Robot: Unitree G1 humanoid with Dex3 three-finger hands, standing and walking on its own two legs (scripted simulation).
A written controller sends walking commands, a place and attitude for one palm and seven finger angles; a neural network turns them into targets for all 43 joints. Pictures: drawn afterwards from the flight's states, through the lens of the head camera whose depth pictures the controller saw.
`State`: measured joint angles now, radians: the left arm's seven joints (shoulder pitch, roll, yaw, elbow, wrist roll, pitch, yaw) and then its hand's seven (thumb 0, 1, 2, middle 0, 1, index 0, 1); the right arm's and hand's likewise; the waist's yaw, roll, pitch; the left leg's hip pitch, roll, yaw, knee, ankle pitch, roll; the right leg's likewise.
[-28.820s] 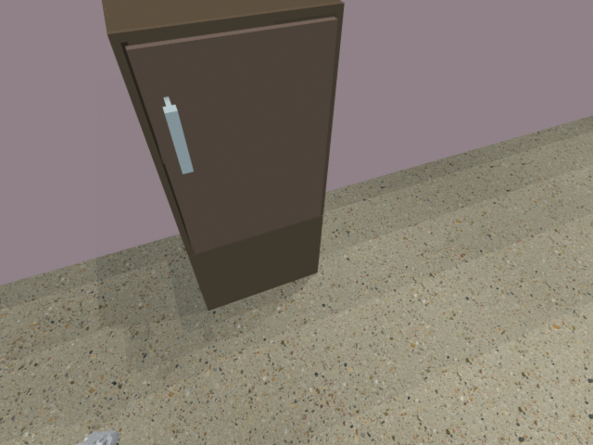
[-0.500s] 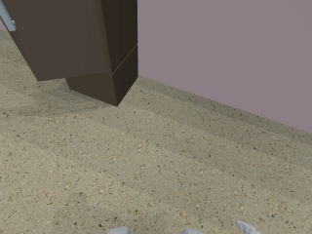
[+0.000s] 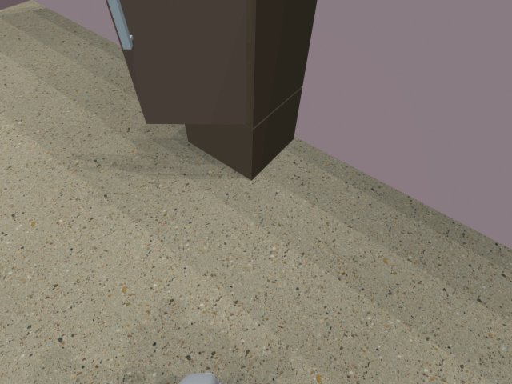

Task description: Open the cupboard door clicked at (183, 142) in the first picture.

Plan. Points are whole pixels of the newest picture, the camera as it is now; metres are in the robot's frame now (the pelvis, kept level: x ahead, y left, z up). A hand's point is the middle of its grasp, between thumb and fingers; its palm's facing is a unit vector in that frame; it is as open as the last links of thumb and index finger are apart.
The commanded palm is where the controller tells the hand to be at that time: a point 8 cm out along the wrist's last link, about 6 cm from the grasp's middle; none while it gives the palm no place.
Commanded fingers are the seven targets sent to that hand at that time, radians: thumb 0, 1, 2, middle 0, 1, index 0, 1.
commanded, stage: take the last steps up to it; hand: left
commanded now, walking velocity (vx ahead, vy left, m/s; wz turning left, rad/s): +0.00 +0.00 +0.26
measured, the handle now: (122, 19) +1.03 +0.46 +0.03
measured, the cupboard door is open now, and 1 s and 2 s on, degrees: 39 39 39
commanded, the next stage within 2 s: come to a stop and stand still in 1.56 s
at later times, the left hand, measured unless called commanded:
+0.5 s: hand out of the picture +0.02 +0.21 -0.16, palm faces +0.21 -0.95 -0.23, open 7.4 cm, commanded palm none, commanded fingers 0.00 0.90 0.90 -0.20 -0.30 -0.20 -0.30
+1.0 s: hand (87, 334) +0.21 +0.33 -0.16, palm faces +0.20 -0.96 -0.19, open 7.4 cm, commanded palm none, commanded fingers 0.00 0.90 0.90 -0.20 -0.30 -0.20 -0.30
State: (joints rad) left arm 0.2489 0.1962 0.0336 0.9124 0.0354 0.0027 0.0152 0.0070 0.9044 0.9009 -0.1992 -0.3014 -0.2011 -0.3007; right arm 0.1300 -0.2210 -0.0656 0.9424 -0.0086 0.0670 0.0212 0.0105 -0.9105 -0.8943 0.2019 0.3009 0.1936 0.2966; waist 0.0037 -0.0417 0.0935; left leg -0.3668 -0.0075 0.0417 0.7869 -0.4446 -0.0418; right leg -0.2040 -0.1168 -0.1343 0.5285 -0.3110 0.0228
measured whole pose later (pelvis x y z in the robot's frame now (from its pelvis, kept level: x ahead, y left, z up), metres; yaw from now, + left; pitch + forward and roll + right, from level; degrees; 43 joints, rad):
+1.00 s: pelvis +0.18 +0.14 +0.00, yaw +9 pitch +0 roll +1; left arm 0.21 0.18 0.06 1.01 0.03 -0.01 -0.01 0.01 0.91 0.90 -0.19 -0.30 -0.19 -0.30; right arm 0.24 -0.18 -0.05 1.02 -0.03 -0.05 -0.01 -0.01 -0.94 -0.89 0.21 0.30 0.20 0.30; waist 0.01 -0.02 0.04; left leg -0.20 0.00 0.17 0.41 -0.22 0.05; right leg -0.49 -0.10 -0.11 0.89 -0.32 0.00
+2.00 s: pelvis +0.47 +0.24 -0.01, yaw +7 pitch +0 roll +0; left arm 0.16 0.18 0.03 1.02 0.02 0.01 0.03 0.01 0.92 0.90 -0.20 -0.30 -0.20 -0.30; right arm 0.26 -0.14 -0.04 1.07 -0.01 0.03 -0.02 0.01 -0.91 -0.89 0.20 0.30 0.20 0.30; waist -0.04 -0.01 0.04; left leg -0.25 0.03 0.12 0.58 -0.32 0.00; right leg -0.31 -0.04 -0.08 0.58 -0.27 -0.01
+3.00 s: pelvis +0.43 +0.22 +0.00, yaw +8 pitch -1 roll +0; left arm 0.33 0.17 -0.01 1.06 0.02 -0.01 0.03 0.01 0.91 0.90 -0.20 -0.30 -0.20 -0.30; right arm 0.34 -0.16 0.00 1.10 -0.01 0.00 -0.01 0.01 -0.91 -0.89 0.20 0.30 0.19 0.30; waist -0.01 -0.02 0.00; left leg -0.26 0.03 0.07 0.47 -0.19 0.01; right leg -0.20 -0.01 -0.05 0.48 -0.27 -0.01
